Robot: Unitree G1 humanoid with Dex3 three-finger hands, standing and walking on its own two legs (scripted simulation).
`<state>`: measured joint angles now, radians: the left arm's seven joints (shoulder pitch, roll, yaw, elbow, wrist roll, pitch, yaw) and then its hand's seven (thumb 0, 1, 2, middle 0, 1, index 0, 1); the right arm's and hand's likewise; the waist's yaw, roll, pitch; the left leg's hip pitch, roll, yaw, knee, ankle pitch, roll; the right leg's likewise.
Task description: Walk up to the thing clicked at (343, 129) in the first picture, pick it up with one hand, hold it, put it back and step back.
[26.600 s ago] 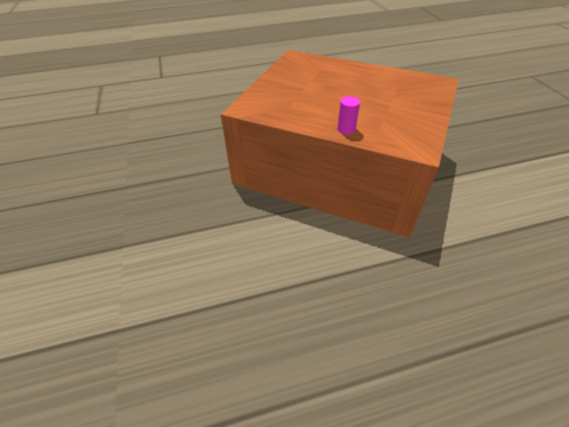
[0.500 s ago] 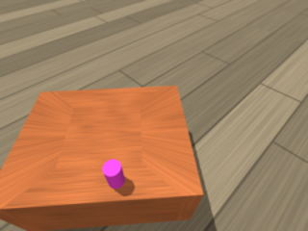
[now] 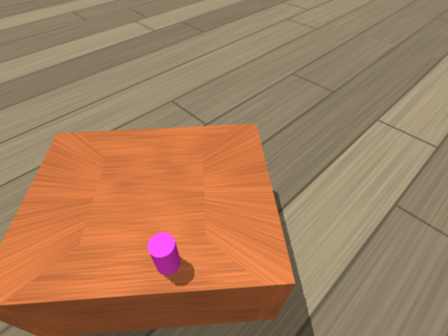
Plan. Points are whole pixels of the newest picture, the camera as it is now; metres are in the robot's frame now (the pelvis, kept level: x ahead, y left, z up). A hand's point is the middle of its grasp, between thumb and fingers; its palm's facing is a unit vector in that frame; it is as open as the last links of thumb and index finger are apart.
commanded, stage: stand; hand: left
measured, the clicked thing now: (165, 254) +0.41 +0.19 -0.30
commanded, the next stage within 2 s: step back in 0.32 s
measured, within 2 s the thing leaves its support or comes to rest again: neither
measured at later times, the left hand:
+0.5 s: hand out of the picture +0.06 +0.25 -0.16, palm faces -0.02 -0.92 -0.39, open 7.4 cm
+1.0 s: hand out of the picture -0.04 +0.22 -0.16, palm faces +0.08 -0.91 -0.40, open 7.4 cm
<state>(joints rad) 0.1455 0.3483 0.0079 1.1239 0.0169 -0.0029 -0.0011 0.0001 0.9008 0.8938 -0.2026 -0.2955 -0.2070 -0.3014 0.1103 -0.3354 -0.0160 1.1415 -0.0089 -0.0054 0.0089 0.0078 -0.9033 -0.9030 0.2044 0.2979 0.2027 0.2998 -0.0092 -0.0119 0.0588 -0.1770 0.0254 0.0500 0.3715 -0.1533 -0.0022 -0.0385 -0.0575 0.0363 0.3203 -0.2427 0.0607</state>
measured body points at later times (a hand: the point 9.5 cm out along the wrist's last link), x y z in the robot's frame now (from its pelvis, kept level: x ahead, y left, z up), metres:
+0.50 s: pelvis -0.04 -0.02 -0.01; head +0.02 -0.02 +0.43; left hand +0.06 +0.30 -0.14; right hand +0.07 -0.33 -0.14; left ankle +0.03 +0.12 -0.75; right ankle -0.06 -0.15 -0.72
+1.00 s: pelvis -0.14 -0.05 -0.02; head -0.06 -0.05 +0.42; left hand -0.05 +0.27 -0.13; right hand -0.03 -0.35 -0.16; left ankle -0.18 +0.08 -0.73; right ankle -0.06 -0.15 -0.75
